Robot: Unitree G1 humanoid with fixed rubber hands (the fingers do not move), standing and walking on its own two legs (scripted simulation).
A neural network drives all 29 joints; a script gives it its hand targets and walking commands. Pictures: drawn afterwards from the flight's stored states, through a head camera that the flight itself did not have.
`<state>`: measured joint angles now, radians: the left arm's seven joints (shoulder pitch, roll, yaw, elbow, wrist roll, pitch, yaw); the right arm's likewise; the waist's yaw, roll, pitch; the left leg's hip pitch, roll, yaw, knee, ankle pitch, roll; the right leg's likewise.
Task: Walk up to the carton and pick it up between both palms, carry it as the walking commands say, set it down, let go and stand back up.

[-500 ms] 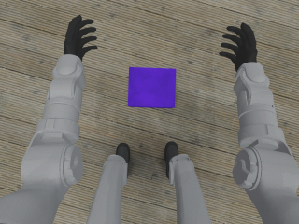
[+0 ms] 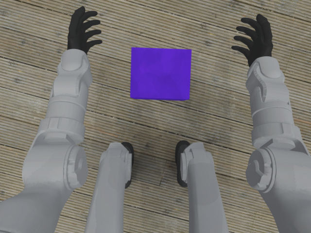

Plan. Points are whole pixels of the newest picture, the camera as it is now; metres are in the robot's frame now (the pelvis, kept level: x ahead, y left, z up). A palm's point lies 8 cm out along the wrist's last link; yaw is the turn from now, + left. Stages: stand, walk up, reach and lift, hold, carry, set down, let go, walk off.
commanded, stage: reach and lift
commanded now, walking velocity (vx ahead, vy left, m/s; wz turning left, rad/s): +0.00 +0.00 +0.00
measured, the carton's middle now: (160, 76) +0.50 -0.02 -0.47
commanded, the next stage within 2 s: none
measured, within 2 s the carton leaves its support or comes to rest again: neither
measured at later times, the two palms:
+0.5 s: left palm (100, 63) +0.51 +0.16 -0.27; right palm (227, 68) +0.50 -0.22 -0.27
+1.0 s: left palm (109, 74) +0.50 +0.16 -0.38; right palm (214, 77) +0.49 -0.21 -0.38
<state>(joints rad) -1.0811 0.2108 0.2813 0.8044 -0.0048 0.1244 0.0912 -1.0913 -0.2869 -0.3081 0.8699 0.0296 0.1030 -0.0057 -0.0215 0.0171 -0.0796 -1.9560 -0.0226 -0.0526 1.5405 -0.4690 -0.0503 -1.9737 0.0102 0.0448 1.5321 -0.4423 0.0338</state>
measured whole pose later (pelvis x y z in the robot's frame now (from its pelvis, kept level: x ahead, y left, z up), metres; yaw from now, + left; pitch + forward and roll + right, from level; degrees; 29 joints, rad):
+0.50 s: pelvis -0.03 +0.00 -0.11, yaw +0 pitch +46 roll +1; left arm -1.29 0.30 0.17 1.00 -0.14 0.08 0.12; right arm -1.30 -0.35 -0.18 1.05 0.15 0.06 -0.09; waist -0.02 0.01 0.12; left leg -2.22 -0.04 -0.06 1.95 -0.54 -0.07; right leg -2.25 0.03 0.05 1.94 -0.50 0.04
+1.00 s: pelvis -0.03 +0.00 -0.18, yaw +1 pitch +38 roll +1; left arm -1.44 0.35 0.06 1.20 -0.22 0.01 0.11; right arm -1.46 -0.39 -0.09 1.27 0.24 -0.02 -0.08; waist -0.03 0.01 0.39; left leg -2.27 -0.04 -0.05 2.19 -0.58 -0.07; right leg -2.30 0.00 0.04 2.19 -0.55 0.03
